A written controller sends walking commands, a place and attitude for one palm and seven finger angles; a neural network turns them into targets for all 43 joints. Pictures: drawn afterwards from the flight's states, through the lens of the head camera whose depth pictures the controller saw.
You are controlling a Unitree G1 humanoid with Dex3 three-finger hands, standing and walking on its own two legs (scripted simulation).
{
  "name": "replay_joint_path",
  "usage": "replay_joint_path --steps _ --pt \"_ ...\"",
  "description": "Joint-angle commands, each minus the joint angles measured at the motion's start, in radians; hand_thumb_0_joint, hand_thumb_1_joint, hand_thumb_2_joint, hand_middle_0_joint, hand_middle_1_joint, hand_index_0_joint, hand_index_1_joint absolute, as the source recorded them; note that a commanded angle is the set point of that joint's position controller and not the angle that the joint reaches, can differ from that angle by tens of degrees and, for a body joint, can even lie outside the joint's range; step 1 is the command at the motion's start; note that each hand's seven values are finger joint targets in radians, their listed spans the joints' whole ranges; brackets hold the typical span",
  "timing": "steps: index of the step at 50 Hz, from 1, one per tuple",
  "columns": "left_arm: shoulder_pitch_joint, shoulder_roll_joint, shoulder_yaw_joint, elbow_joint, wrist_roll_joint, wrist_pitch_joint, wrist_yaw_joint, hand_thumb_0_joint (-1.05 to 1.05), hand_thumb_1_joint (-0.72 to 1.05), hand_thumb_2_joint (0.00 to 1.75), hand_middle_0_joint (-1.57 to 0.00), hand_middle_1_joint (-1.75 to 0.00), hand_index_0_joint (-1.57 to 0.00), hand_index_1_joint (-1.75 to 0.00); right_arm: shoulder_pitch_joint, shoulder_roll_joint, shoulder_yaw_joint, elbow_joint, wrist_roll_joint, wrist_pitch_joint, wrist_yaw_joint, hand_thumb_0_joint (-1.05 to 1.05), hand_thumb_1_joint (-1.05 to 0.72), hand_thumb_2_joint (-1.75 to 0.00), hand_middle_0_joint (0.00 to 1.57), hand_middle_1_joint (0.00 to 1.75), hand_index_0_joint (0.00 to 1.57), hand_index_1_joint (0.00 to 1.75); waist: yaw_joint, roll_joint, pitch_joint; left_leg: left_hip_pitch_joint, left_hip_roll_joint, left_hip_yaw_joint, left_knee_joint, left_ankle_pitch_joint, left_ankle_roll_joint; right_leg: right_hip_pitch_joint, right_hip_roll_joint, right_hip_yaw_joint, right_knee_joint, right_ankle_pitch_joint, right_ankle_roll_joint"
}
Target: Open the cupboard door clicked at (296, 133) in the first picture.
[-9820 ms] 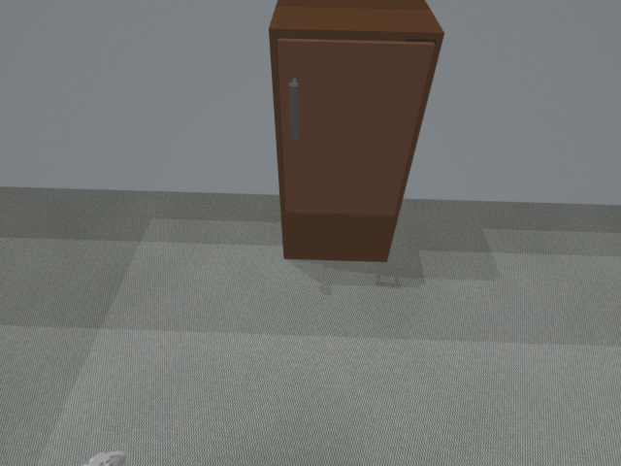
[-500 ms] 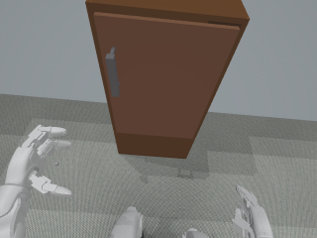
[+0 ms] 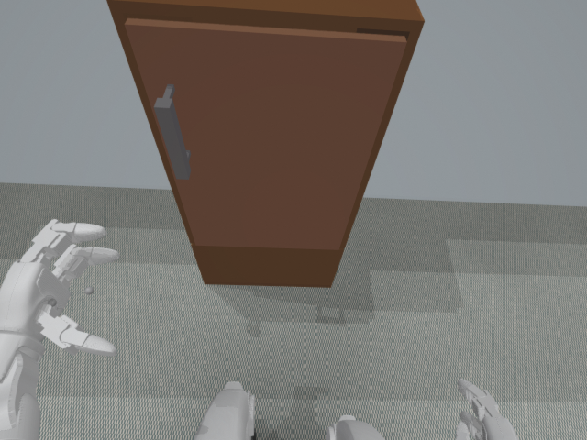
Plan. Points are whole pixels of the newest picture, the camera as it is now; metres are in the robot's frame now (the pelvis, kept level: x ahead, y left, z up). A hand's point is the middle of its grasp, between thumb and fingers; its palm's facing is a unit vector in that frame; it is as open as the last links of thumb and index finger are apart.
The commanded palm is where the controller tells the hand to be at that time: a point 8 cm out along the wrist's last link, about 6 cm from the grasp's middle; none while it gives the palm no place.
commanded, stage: raise the hand with hooked fingers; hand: left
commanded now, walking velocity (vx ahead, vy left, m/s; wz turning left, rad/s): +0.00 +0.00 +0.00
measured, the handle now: (177, 134) +0.58 +0.23 +0.04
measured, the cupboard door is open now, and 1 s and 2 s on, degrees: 0 0 0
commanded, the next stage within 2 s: move the hooked fingers beside the handle in 0.22 s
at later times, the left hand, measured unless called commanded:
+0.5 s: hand (95, 272) +0.31 +0.27 +0.05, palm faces +0.04 -1.00 -0.02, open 14.0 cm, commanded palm +0.29 +0.32 +0.06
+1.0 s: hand (111, 220) +0.39 +0.28 +0.04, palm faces +0.03 -1.00 -0.01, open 14.0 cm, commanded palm +0.37 +0.33 +0.05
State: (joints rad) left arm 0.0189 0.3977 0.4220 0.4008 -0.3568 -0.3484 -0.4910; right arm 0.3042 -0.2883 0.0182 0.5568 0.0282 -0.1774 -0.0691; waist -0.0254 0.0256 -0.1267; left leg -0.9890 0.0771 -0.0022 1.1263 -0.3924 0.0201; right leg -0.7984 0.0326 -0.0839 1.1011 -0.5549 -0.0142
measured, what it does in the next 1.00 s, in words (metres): stands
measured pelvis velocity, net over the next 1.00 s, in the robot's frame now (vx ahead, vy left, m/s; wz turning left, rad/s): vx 0.01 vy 0.01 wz -0.02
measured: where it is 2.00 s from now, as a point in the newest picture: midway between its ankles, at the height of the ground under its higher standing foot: outside the picture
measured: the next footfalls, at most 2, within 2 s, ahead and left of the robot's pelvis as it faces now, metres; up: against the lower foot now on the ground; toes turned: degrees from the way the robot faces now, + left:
none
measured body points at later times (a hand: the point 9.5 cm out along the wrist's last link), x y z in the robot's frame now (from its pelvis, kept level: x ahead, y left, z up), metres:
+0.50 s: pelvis +0.00 +0.00 -0.01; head +0.07 +0.01 +0.44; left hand +0.30 +0.33 +0.05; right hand +0.16 -0.25 -0.09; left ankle +0.08 +0.11 -0.65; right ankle -0.01 -0.12 -0.65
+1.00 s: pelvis +0.01 +0.01 -0.01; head +0.10 +0.04 +0.43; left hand +0.38 +0.33 +0.05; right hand +0.11 -0.26 -0.10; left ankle +0.08 +0.11 -0.65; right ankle -0.01 -0.12 -0.65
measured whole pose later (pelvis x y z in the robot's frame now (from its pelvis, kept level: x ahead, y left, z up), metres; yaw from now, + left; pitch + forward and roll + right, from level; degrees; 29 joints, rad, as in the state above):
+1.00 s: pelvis +0.01 +0.01 -0.01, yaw -1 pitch +18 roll -5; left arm -0.41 0.48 0.46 0.79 -0.26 -0.37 -0.47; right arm 0.31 -0.28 0.03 0.61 0.02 -0.09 -0.07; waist -0.05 0.02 -0.13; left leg -1.08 0.08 0.01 1.17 -0.42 0.03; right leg -0.89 0.03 -0.07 1.14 -0.57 0.00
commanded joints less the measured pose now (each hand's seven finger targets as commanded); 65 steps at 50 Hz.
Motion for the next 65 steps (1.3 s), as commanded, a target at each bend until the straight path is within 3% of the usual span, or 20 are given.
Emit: replay_joint_path --steps 1,8,16,19,20,24,27,29,32,35,37,40,41,47,50,54,55,56,62,65 --pt "-0.157 0.275 0.117 -0.216 -0.037 -0.09 0.023 0.0 -0.5 0.3 -0.3 -1.2 -0.3 -1.2 -0.029 -0.134 -0.057 -0.138 0.005 -0.046 -0.005 0.0 -0.9 -0.9 0.2 0.3 0.2 0.3 0.028 0.099 -0.277 0.321 -0.042 -0.035 -0.142 0.102 0.01 -0.003 0.017 0.076 -0.188 0.148 -0.01" --pt "-0.169 0.252 0.076 -0.188 -0.036 -0.043 -0.001 0.0 -0.5 0.3 -0.3 -1.2 -0.3 -1.2 -0.031 -0.136 -0.054 -0.139 0.014 -0.035 -0.013 0.0 -0.9 -0.9 0.2 0.3 0.2 0.3 0.009 0.073 -0.246 0.305 -0.043 -0.03 -0.132 0.098 0.015 -0.011 0.017 0.094 -0.207 0.158 -0.001" --pt "-0.193 0.243 0.085 -0.155 -0.04 -0.058 0.006 0.0 -0.5 0.3 -0.3 -1.2 -0.3 -1.2 -0.034 -0.133 -0.049 -0.139 0.011 -0.032 -0.014 0.0 -0.9 -0.9 0.2 0.3 0.2 0.3 0.012 0.035 -0.248 0.295 -0.041 -0.031 -0.123 0.107 0.013 -0.014 0.02 0.086 -0.19 0.175 -0.001" --pt "-0.316 0.261 0.076 -0.122 -0.026 -0.063 0.003 0.0 -0.5 0.3 -0.3 -1.2 -0.3 -1.2 -0.029 -0.139 -0.048 -0.123 0.01 -0.032 -0.022 0.0 -0.9 -0.9 0.2 0.3 0.2 0.3 -0.01 0.05 -0.231 0.285 -0.039 -0.037 -0.108 0.081 0.015 -0.056 0.023 0.086 -0.181 0.146 -0.004" --pt "-0.357 0.268 0.07 -0.121 -0.018 -0.066 0.001 0.0 -0.5 0.3 -0.3 -1.2 -0.3 -1.2 -0.034 -0.14 -0.047 -0.114 0.01 -0.033 -0.024 0.0 -0.9 -0.9 0.2 0.3 0.2 0.3 -0.009 0.08 -0.247 0.298 -0.037 -0.039 -0.111 0.072 0.013 -0.068 0.02 0.087 -0.18 0.131 -0.005" --pt "-0.438 0.278 0.062 -0.088 -0.009 -0.066 -0.001 0.0 -0.5 0.3 -0.3 -1.2 -0.3 -1.2 -0.023 -0.147 -0.047 -0.105 0.009 -0.033 -0.03 0.0 -0.9 -0.9 0.2 0.3 0.2 0.3 -0.014 0.081 -0.269 0.327 -0.035 -0.053 -0.119 0.06 0.013 -0.089 0.025 0.069 -0.171 0.12 -0.012" --pt "-0.472 0.292 0.068 -0.045 0.007 -0.058 0.004 0.0 -0.5 0.3 -0.3 -1.2 -0.3 -1.2 -0.02 -0.148 -0.048 -0.096 0.008 -0.025 -0.03 0.0 -0.9 -0.9 0.2 0.3 0.2 0.3 -0.007 0.085 -0.303 0.347 -0.033 -0.054 -0.124 0.075 0.011 -0.088 0.022 0.063 -0.165 0.134 -0.011" --pt "-0.483 0.322 0.091 -0.053 0.014 -0.057 0.01 0.0 -0.5 0.3 -0.3 -1.2 -0.3 -1.2 -0.01 -0.151 -0.049 -0.098 0.005 -0.022 -0.027 0.0 -0.9 -0.9 0.2 0.3 0.2 0.3 0.011 0.131 -0.352 0.39 -0.034 -0.061 -0.129 0.117 0.007 -0.079 0.025 0.049 -0.148 0.166 -0.02" --pt "-0.458 0.299 0.079 -0.03 0.021 -0.043 0.021 0.0 -0.5 0.3 -0.3 -1.2 -0.3 -1.2 -0.005 -0.148 -0.052 -0.101 0.006 -0.008 -0.016 0.0 -0.9 -0.9 0.2 0.3 0.2 0.3 0.013 0.124 -0.357 0.417 -0.031 -0.061 -0.143 0.144 0.003 -0.082 0.025 0.038 -0.152 0.195 -0.016" --pt "-0.508 0.35 0.12 0.061 0.031 -0.033 0.032 0.0 -0.5 0.3 -0.3 -1.2 -0.3 -1.2 0.008 -0.155 -0.05 -0.091 0.005 0.01 -0.015 0.0 -0.9 -0.9 0.2 0.3 0.2 0.3 0.002 0.062 -0.306 0.336 -0.03 -0.053 -0.13 0.126 0.009 -0.077 0.027 0.045 -0.152 0.194 -0.012" --pt "-0.54 0.311 0.083 0.088 0.037 -0.032 0.031 0.0 -0.5 0.3 -0.3 -1.2 -0.3 -1.2 0.014 -0.153 -0.052 -0.092 0.006 0.018 -0.01 0.0 -0.9 -0.9 0.2 0.3 0.2 0.3 -0.008 0.07 -0.297 0.334 -0.032 -0.052 -0.13 0.115 0.009 -0.091 0.027 0.042 -0.151 0.187 -0.01" --pt "-0.594 0.336 0.096 0.112 0.046 -0.053 0.03 0.0 -0.5 0.3 -0.3 -1.2 -0.3 -1.2 0.032 -0.16 -0.056 -0.084 0.003 0.028 -0.008 0.0 -0.9 -0.9 0.2 0.3 0.2 0.3 -0.01 0.083 -0.323 0.361 -0.028 -0.058 -0.127 0.129 0.006 -0.109 0.029 0.038 -0.142 0.19 -0.015" --pt "-0.622 0.313 0.07 0.103 0.049 -0.063 0.027 0.0 -0.5 0.3 -0.3 -1.2 -0.3 -1.2 0.031 -0.158 -0.057 -0.082 0.003 0.029 -0.006 0.0 -0.9 -0.9 0.2 0.3 0.2 0.3 -0.019 0.111 -0.33 0.381 -0.028 -0.061 -0.129 0.128 0.005 -0.127 0.029 0.037 -0.142 0.184 -0.015" --pt "-0.731 0.351 0.084 0.174 0.067 -0.096 0.018 0.0 -0.5 0.3 -0.3 -1.2 -0.3 -1.2 0.059 -0.167 -0.062 -0.051 -0.001 0.047 -0.008 0.0 -0.9 -0.9 0.2 0.3 0.2 0.3 -0.031 0.118 -0.366 0.411 -0.021 -0.079 -0.115 0.143 0.003 -0.169 0.03 0.033 -0.127 0.181 -0.018" --pt "-0.778 0.426 0.133 0.248 0.081 -0.094 0.019 0.0 -0.5 0.3 -0.3 -1.2 -0.3 -1.2 0.071 -0.174 -0.059 -0.038 -0.002 0.062 -0.011 0.0 -0.9 -0.9 0.2 0.3 0.2 0.3 -0.029 0.099 -0.363 0.372 -0.021 -0.075 -0.101 0.142 0.006 -0.165 0.031 0.038 -0.121 0.184 -0.018" --pt "-0.891 0.417 0.107 0.277 0.098 -0.101 0.021 0.0 -0.5 0.3 -0.3 -1.2 -0.3 -1.2 0.086 -0.173 -0.06 -0.029 -0.007 0.072 -0.011 0.0 -0.9 -0.9 0.2 0.3 0.2 0.3 -0.045 0.143 -0.384 0.41 -0.017 -0.09 -0.096 0.135 0.005 -0.214 0.032 0.031 -0.108 0.168 -0.021" --pt "-0.9 0.442 0.119 0.272 0.107 -0.108 0.024 0.0 -0.5 0.3 -0.3 -1.2 -0.3 -1.2 0.089 -0.177 -0.061 -0.026 -0.006 0.075 -0.009 0.0 -0.9 -0.9 0.2 0.3 0.2 0.3 -0.035 0.171 -0.407 0.44 -0.013 -0.096 -0.101 0.156 -0.001 -0.22 0.031 0.029 -0.105 0.176 -0.023" --pt "-0.879 0.41 0.096 0.268 0.106 -0.109 0.021 0.0 -0.5 0.3 -0.3 -1.2 -0.3 -1.2 0.089 -0.172 -0.063 -0.031 -0.007 0.078 -0.005 0.0 -0.9 -0.9 0.2 0.3 0.2 0.3 -0.033 0.183 -0.425 0.464 -0.014 -0.097 -0.104 0.162 -0.003 -0.222 0.031 0.027 -0.107 0.177 -0.023" --pt "-0.938 0.47 0.129 0.448 0.128 -0.093 0.022 0.0 -0.5 0.3 -0.3 -1.2 -0.3 -1.2 0.114 -0.183 -0.058 -0.01 -0.007 0.108 -0.004 0.0 -0.9 -0.9 0.2 0.3 0.2 0.3 -0.056 0.087 -0.37 0.344 -0.013 -0.084 -0.071 0.14 0.01 -0.218 0.033 0.032 -0.102 0.178 -0.015" --pt "-0.987 0.502 0.14 0.464 0.138 -0.103 0.017 0.0 -0.5 0.3 -0.3 -1.2 -0.3 -1.2 0.122 -0.183 -0.056 -0.013 -0.008 0.119 -0.003 0.0 -0.9 -0.9 0.2 0.3 0.2 0.3 -0.053 0.118 -0.405 0.346 -0.015 -0.075 -0.053 0.168 0.011 -0.217 0.035 0.039 -0.092 0.198 -0.015"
